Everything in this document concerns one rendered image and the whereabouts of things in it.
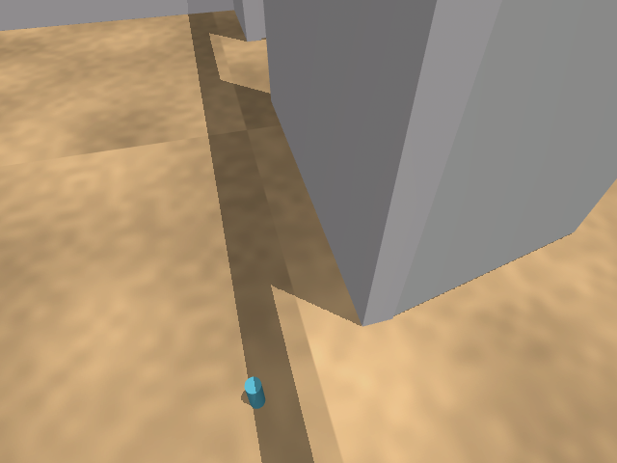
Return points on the can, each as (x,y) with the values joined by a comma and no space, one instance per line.
(255,392)

